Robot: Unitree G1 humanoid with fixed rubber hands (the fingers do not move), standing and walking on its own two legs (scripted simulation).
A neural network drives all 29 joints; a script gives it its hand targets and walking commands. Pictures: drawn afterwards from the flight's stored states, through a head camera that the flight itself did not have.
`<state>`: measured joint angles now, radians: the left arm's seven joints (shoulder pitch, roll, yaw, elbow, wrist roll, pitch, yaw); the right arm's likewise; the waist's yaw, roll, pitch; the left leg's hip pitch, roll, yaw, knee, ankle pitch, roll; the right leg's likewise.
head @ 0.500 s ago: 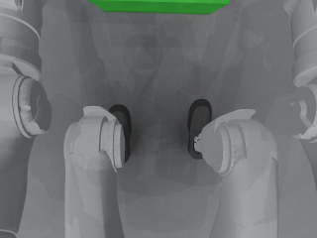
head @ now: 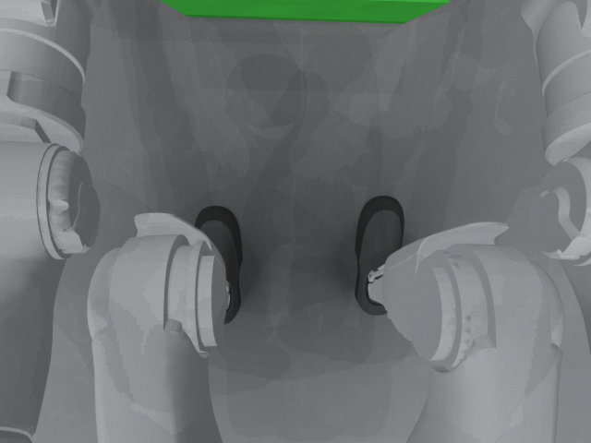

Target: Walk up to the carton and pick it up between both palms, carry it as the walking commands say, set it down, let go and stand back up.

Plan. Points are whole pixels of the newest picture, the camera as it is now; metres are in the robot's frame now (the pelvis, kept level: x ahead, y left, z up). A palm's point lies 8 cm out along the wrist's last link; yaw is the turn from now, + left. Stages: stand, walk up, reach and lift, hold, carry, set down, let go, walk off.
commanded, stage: reach and lift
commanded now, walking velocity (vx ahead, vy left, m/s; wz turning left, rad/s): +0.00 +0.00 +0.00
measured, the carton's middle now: out of the picture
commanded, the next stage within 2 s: none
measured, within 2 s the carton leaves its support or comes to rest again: leaves its support in 1.50 s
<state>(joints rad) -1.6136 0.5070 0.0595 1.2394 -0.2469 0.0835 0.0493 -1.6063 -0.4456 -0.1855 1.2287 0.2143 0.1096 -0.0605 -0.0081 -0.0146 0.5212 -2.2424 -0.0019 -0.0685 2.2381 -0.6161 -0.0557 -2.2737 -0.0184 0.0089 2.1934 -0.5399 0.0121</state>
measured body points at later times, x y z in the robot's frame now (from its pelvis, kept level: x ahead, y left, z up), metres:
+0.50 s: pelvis +0.00 +0.00 +0.00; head +0.40 +0.01 +0.20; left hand +0.57 +0.20 -0.22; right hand +0.56 -0.18 -0.22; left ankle +0.10 +0.14 -0.33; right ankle +0.12 -0.13 -0.33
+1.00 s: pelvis +0.00 +0.00 +0.00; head +0.40 +0.01 +0.20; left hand +0.57 +0.20 -0.22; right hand +0.56 -0.17 -0.22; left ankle +0.10 +0.14 -0.33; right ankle +0.12 -0.13 -0.33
